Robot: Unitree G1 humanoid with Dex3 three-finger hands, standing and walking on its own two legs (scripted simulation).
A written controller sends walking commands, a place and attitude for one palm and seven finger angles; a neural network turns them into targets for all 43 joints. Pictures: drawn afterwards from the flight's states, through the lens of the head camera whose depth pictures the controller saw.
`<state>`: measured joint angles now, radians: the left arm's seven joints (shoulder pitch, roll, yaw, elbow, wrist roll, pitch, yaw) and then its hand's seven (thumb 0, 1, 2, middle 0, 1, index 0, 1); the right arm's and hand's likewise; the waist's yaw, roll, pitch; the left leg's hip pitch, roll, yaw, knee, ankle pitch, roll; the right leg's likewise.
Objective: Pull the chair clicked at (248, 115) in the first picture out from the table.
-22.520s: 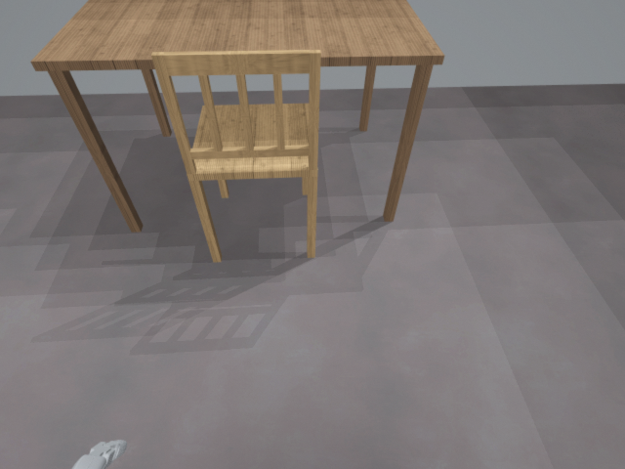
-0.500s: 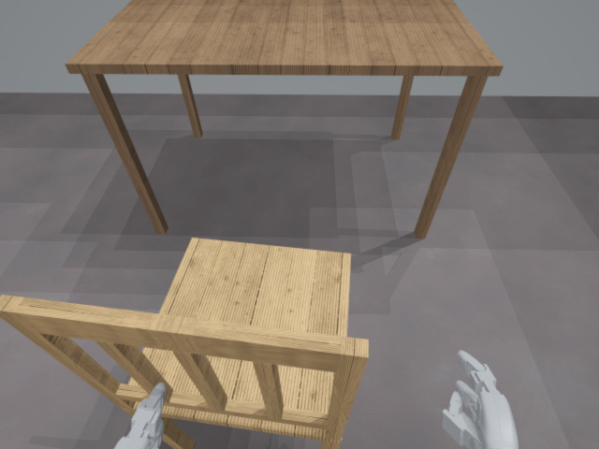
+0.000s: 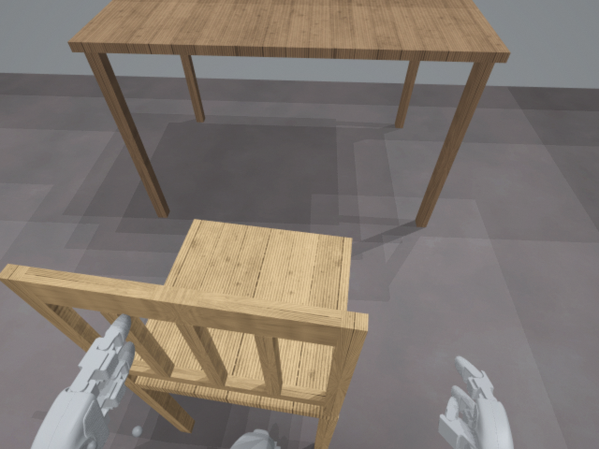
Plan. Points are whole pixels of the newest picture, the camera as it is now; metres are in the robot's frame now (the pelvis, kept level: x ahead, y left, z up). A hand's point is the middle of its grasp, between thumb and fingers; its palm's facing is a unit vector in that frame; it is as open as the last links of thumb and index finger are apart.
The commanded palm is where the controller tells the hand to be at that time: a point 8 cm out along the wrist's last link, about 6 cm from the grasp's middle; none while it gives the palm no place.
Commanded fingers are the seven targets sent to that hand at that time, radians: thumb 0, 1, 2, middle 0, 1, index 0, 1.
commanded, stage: draw the hand back to the body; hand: left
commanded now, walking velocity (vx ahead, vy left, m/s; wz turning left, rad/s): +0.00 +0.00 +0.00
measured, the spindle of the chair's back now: (206, 353) +0.26 +0.16 -0.05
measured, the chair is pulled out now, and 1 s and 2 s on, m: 0.65 0.65 0.65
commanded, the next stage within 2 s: step back with the hand held close in 1.08 s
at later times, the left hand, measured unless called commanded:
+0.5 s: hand (50, 313) +0.20 +0.25 +0.18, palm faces +0.37 -0.83 -0.43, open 12.3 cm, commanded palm +0.16 +0.29 +0.21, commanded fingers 0.00 0.57 0.74 -0.16 -0.23 -0.16 -0.23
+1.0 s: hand (38, 237) +0.25 +0.26 +0.22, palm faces +0.42 -0.79 -0.44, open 7.5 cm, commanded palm +0.20 +0.31 +0.24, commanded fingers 0.00 0.90 0.90 -0.20 -0.30 -0.20 -0.30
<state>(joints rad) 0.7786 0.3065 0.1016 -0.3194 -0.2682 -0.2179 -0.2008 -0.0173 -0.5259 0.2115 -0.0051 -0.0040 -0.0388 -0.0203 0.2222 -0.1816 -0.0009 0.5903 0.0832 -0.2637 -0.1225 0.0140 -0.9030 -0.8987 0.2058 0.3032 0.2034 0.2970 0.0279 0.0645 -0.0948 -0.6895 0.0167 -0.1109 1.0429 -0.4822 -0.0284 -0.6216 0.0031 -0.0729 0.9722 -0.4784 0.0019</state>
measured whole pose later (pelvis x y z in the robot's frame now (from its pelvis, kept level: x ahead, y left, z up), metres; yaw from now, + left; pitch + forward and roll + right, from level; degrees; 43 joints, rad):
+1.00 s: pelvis +0.06 +0.01 +0.06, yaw -2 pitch -3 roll -1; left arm 0.48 0.36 0.33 -0.46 -0.05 0.00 0.12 0.01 0.87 0.89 -0.21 -0.29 -0.21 -0.29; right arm 0.18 -0.22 0.02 0.67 0.01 -0.09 -0.09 0.01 -0.90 -0.90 0.21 0.30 0.20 0.30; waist 0.07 0.07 0.01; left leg -0.12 0.00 -0.04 0.48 -0.31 0.00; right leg -0.08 -0.02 -0.01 0.43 -0.30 0.02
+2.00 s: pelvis -0.06 +0.02 +0.05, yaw +1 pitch +0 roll -3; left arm 0.54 0.44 0.44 -0.54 -0.02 -0.17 0.16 0.01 0.88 0.90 -0.21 -0.30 -0.21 -0.30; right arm 0.23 -0.20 0.01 0.59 0.02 -0.11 -0.11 0.01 -0.90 -0.90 0.21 0.30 0.20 0.30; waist -0.01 0.01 0.01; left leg -0.41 0.01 -0.07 0.57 -0.17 0.02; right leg -0.33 0.00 -0.02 0.65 -0.32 0.02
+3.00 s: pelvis -0.21 +0.01 +0.06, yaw -2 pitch -1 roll +0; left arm 0.58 0.39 0.39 -0.51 -0.02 -0.17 0.15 0.01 0.89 0.90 -0.21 -0.30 -0.21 -0.30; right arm 0.30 -0.23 -0.01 0.66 0.02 -0.15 -0.10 0.01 -0.91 -0.90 0.20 0.30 0.20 0.30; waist -0.01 -0.05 -0.03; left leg -0.21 0.00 -0.01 0.51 -0.28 0.00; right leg -0.29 -0.08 -0.05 0.51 -0.24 0.03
